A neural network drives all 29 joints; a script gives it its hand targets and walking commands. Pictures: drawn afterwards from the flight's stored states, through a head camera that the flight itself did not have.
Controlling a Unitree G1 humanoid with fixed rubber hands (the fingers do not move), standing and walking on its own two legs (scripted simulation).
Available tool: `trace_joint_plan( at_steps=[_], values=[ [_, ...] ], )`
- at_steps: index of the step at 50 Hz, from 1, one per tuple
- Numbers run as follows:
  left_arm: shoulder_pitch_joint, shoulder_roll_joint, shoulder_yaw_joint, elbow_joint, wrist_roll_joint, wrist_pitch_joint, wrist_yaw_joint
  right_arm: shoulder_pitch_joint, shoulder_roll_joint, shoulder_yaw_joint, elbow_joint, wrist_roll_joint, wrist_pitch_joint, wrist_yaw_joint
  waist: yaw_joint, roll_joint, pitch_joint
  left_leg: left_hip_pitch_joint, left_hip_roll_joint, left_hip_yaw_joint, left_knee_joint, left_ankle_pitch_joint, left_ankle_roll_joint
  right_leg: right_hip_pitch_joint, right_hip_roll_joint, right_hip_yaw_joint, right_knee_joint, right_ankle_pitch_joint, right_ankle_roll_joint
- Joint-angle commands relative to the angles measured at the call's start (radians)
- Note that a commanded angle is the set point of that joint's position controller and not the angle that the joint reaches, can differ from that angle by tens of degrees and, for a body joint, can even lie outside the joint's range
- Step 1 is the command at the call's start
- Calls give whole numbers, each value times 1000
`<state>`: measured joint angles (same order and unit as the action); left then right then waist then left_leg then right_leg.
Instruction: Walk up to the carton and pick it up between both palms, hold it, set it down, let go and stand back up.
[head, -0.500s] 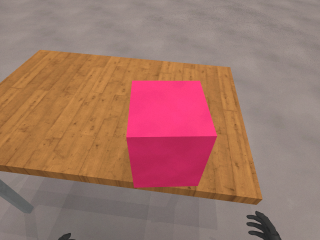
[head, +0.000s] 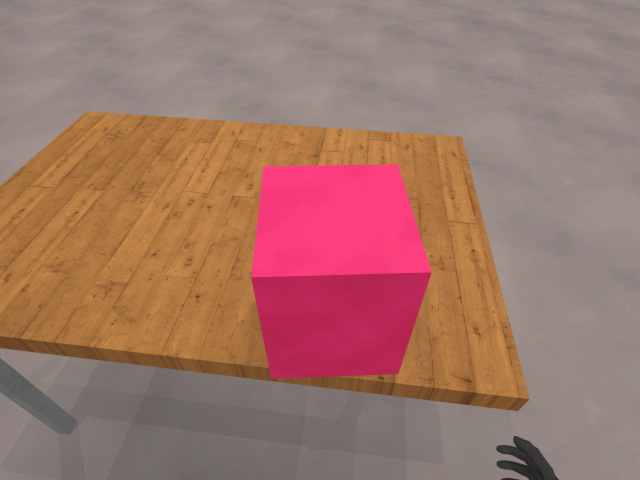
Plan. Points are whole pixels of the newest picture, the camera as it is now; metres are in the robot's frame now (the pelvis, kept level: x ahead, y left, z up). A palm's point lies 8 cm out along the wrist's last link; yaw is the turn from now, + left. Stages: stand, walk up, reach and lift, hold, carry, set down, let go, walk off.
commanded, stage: stand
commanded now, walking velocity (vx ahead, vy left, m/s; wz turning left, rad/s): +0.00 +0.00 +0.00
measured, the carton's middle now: (333, 273) +0.40 +0.02 +0.02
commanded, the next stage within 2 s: none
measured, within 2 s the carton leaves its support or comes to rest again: neither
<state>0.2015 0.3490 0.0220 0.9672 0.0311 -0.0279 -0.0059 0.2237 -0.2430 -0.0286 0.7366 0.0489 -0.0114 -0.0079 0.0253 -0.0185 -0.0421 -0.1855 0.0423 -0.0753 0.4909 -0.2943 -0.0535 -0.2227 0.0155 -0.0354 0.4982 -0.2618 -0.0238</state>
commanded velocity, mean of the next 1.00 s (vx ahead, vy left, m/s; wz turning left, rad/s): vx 0.00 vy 0.00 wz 0.00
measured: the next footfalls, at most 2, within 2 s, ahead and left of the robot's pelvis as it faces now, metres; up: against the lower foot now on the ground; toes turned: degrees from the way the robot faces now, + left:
none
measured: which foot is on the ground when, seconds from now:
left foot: down 0.00-1.00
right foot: down 0.00-1.00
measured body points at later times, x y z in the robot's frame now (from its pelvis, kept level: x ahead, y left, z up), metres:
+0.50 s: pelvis +0.00 +0.00 +0.00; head -0.02 +0.00 +0.45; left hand +0.07 +0.30 -0.13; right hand +0.13 -0.26 -0.11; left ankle -0.02 +0.16 -0.74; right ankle +0.00 -0.10 -0.74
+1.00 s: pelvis -0.03 +0.00 +0.00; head -0.06 +0.00 +0.45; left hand +0.04 +0.30 -0.13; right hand +0.09 -0.26 -0.11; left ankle -0.02 +0.16 -0.74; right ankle +0.00 -0.10 -0.74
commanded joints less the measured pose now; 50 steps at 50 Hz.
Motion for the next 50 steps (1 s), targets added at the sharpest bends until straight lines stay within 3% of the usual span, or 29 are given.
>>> trace_joint_plan(
  at_steps=[1, 6, 8, 9, 13, 14, 16, 17, 18, 20, 21, 25, 27, 29, 31, 36, 38, 40, 41, 42, 45, 49, 50],
  values=[
    [-53, 223, 46, -28, -16, -46, -4, -13, -301, -62, -17, -88, -38, -10, -14, 163, -55, 3, 62, -32, -72, 274, 94, 117, -145, 121, -91, 291, -36],
    [-72, 205, 40, -12, -18, -47, 0, -26, -286, -62, -5, -84, -38, -13, -15, 117, -25, -23, 63, -38, -75, 253, 95, 108, -151, 138, -98, 279, -37],
    [-69, 213, 40, -19, -20, -43, -1, -23, -299, -58, 9, -86, -36, -13, -4, 139, -26, -10, 66, -37, -82, 256, 99, 108, -147, 132, -104, 285, -38],
    [-70, 216, 41, -5, -22, -44, -1, -26, -297, -61, 7, -88, -35, -14, -17, 157, -26, -11, 66, -34, -94, 261, 95, 115, -151, 140, -97, 296, -39],
    [-65, 218, 44, -1, -17, -43, 3, -17, -282, -60, 24, -85, -36, -14, -14, 133, -19, -4, 67, -38, -89, 272, 97, 107, -148, 132, -93, 307, -42],
    [-58, 223, 40, -6, -20, -41, 3, -37, -284, -54, 14, -80, -36, -10, -10, 196, -24, -1, 64, -23, -75, 294, 90, 99, -153, 134, -91, 304, -38],
    [-63, 220, 39, 0, -20, -42, 1, -11, -283, -56, 32, -80, -36, -16, -23, 130, -43, 24, 69, -37, -86, 317, 96, 123, -151, 126, -90, 349, -44],
    [-67, 199, 37, 8, -28, -43, 4, -24, -291, -55, 27, -85, -40, -14, -5, 152, -29, 9, 73, -35, -76, 334, 98, 122, -151, 129, -96, 352, -40],
    [-78, 215, 37, -1, -20, -43, 3, -29, -307, -62, 27, -87, -38, -15, -21, 139, -28, 26, 70, -37, -90, 328, 92, 102, -146, 119, -88, 354, -39],
    [-65, 224, 39, 10, -27, -44, 2, -28, -283, -55, 26, -83, -34, -12, -12, 174, -37, 10, 69, -28, -96, 330, 93, 123, -151, 124, -80, 336, -37],
    [-62, 224, 43, 20, -24, -43, 3, -36, -300, -63, 27, -84, -36, -13, -7, 150, -47, 19, 72, -32, -85, 338, 93, 128, -154, 127, -93, 345, -36],
    [-93, 210, 41, 20, -25, -43, 2, -14, -300, -60, 45, -84, -38, -19, -19, 146, -1, 8, 75, -34, -105, 313, 92, 105, -147, 133, -101, 316, -36],
    [-85, 213, 42, 13, -21, -42, 4, -34, -290, -62, 42, -85, -34, -19, -10, 178, -25, 9, 70, -26, -97, 295, 89, 109, -148, 123, -91, 298, -36],
    [-76, 199, 32, 22, -27, -44, 0, -25, -298, -58, 44, -81, -38, -16, -17, 116, -16, 34, 78, -41, -98, 263, 94, 86, -149, 131, -115, 278, -40],
    [-85, 214, 37, 27, -26, -44, -1, -22, -302, -59, 52, -79, -33, -15, -20, 167, 3, 1, 72, -32, -106, 240, 94, 79, -148, 139, -120, 255, -38],
    [-58, 214, 34, 40, -29, -47, 3, -18, -302, -58, 60, -83, -40, -12, -10, 168, 17, -8, 71, -41, -120, 225, 97, 93, -157, 147, -123, 249, -45],
    [-68, 210, 33, 42, -32, -40, 2, -31, -290, -56, 63, -81, -35, -9, -11, 143, 30, -22, 69, -47, -113, 198, 96, 78, -149, 143, -131, 212, -41],
    [-61, 220, 35, 42, -29, -40, 4, -17, -287, -53, 76, -78, -33, -6, -12, 154, 27, -21, 68, -47, -128, 166, 96, 76, -149, 145, -137, 195, -41],
    [-83, 228, 41, 48, -24, -40, 3, -23, -292, -53, 73, -80, -34, -9, -26, 148, 45, -25, 66, -43, -138, 168, 88, 68, -152, 145, -134, 183, -40],
    [-88, 213, 36, 39, -32, -43, 0, -31, -293, -51, 79, -82, -33, -10, -8, 153, 51, -25, 69, -45, -127, 161, 89, 55, -149, 142, -138, 161, -35],
    [-87, 218, 34, 53, -31, -41, -2, -23, -288, -51, 94, -84, -31, -5, -23, 159, 82, -39, 65, -46, -140, 87, 93, 36, -153, 164, -161, 103, -42],
    [-82, 224, 35, 53, -23, -44, 2, -28, -286, -53, 105, -83, -30, -2, -15, 174, 104, -62, 60, -53, -156, 60, 93, 27, -141, 161, -175, 32, -34],
    [-87, 228, 35, 51, -23, -42, 0, -22, -285, -54, 100, -81, -26, -1, -18, 147, 107, -62, 52, -43, -146, 49, 84, 13, -145, 165, -185, 7, -33]
  ],
)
